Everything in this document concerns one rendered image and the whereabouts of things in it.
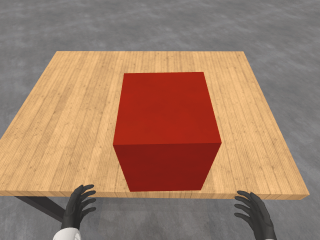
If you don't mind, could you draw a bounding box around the carton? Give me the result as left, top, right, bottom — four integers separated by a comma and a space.
113, 72, 222, 192

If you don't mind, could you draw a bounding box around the left robot forearm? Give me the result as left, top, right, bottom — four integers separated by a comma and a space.
53, 227, 82, 240

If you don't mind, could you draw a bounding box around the robot right hand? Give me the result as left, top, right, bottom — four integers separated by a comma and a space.
234, 190, 277, 240

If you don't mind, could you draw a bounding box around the robot left hand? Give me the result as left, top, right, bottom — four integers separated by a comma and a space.
60, 184, 96, 230

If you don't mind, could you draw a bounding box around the table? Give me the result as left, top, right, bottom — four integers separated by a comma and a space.
0, 51, 310, 223

